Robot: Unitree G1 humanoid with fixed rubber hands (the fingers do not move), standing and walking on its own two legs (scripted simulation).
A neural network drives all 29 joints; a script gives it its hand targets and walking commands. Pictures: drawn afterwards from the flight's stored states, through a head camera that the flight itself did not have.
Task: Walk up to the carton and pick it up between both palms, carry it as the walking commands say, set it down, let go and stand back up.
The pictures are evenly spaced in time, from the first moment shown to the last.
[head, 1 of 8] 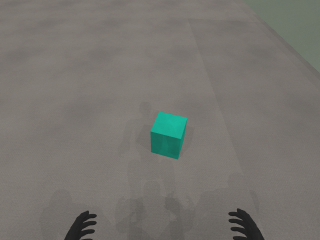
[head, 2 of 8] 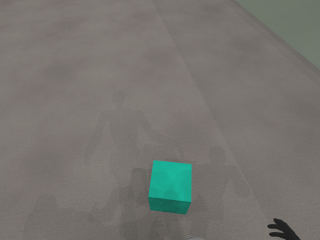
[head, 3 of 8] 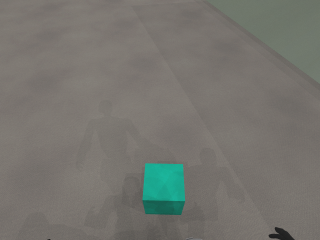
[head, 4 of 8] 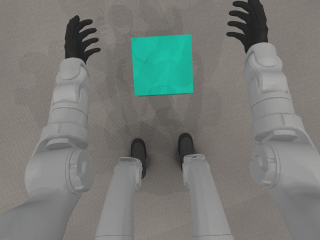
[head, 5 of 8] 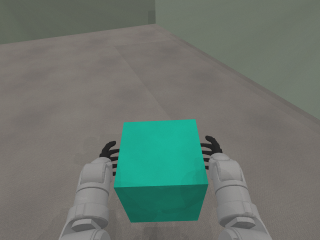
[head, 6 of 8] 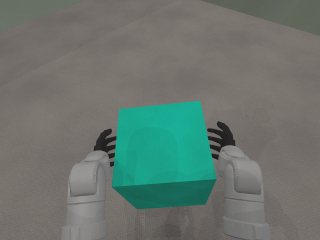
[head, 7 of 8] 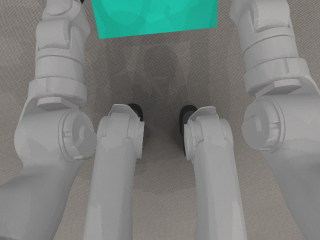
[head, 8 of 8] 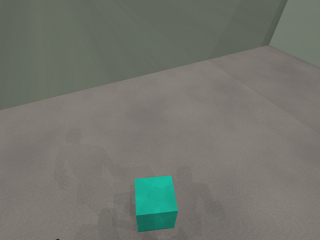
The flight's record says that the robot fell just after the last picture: no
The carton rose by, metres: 0.71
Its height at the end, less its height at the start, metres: +0.00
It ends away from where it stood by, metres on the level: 2.92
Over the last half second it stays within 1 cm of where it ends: yes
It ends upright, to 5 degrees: yes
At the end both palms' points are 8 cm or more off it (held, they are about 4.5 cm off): yes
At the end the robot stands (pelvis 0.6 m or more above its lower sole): yes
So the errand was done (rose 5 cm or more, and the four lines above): yes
